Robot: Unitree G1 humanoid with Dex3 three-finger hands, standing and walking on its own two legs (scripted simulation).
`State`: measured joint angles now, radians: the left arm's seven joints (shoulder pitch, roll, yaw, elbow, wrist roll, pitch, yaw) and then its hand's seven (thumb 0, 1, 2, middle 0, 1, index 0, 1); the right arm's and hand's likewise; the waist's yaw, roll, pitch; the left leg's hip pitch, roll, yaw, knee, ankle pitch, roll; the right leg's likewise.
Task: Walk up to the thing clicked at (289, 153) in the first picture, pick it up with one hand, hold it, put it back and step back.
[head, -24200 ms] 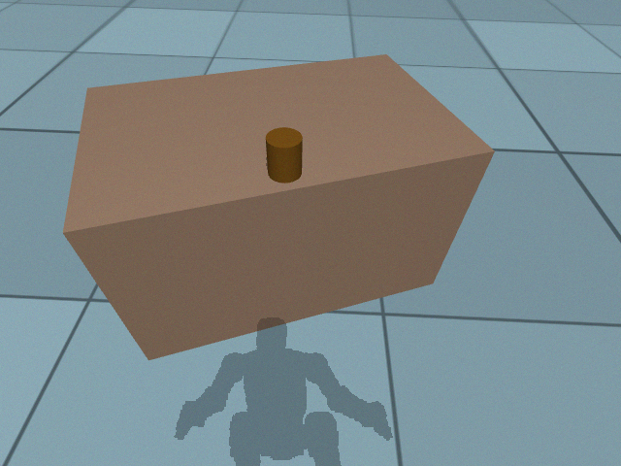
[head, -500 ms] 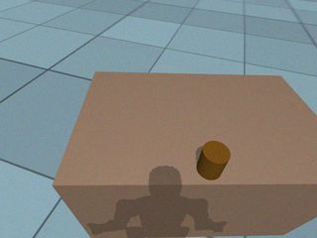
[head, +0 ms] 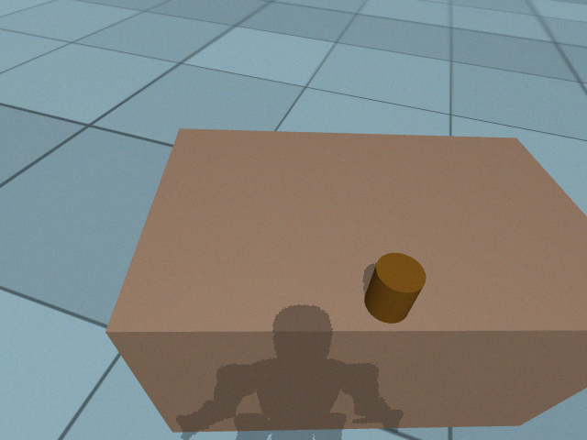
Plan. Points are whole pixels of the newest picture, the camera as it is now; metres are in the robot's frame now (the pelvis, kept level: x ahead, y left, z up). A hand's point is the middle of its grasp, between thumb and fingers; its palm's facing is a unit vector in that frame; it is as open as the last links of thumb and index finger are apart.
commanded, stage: home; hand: right
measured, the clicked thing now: (393, 288) +0.42 -0.20 -0.08
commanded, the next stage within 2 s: stand in 1.12 s
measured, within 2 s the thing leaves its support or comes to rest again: neither
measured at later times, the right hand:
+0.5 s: hand out of the picture +0.08 -0.25 -0.15, palm faces -0.04 +0.93 -0.36, open 17.2 cm
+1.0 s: hand out of the picture +0.09 -0.25 -0.15, palm faces -0.04 +0.93 -0.36, open 17.3 cm
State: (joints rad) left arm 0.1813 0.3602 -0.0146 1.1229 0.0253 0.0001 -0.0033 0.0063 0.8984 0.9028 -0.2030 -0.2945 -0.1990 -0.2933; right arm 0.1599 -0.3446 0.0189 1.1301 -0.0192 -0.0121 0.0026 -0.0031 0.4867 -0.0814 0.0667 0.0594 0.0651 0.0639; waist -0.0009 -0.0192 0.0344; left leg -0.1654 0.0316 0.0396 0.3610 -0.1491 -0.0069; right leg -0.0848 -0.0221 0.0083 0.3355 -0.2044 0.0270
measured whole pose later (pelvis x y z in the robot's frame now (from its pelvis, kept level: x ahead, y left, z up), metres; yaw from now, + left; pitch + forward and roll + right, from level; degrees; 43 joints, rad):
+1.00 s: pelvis +0.02 +0.00 +0.00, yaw +1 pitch -2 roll +0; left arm 0.13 0.35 -0.01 1.12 0.02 0.00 0.00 0.01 0.90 0.90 -0.20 -0.29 -0.20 -0.29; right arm 0.12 -0.35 0.01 1.14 -0.01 -0.01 0.00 0.00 0.52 -0.06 0.06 0.05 0.06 0.06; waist 0.00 -0.01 0.05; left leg -0.14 0.02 0.03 0.34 -0.16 -0.01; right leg -0.05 -0.03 0.00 0.30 -0.22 0.03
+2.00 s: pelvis +0.02 -0.01 +0.00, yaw +1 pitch -2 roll +0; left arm 0.13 0.35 0.00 1.11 0.02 0.00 0.00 0.01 0.90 0.90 -0.20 -0.30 -0.20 -0.30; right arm 0.12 -0.35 0.01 1.13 -0.01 -0.01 0.00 0.01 -0.90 -0.90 0.21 0.30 0.20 0.30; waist 0.00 -0.01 0.05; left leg -0.13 0.02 0.02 0.33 -0.16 -0.01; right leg -0.04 -0.03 -0.02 0.30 -0.22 0.02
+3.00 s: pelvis +0.02 -0.01 +0.00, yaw +2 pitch -2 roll +0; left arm 0.13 0.36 0.00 1.11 0.02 0.00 0.00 0.01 0.90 0.90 -0.20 -0.30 -0.20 -0.30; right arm 0.12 -0.34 0.01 1.13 -0.01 -0.01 0.00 0.01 -0.91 -0.90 0.21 0.30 0.20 0.30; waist 0.00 -0.01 0.06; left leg -0.14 0.03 0.01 0.32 -0.16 -0.02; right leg -0.05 -0.03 -0.02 0.29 -0.22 0.02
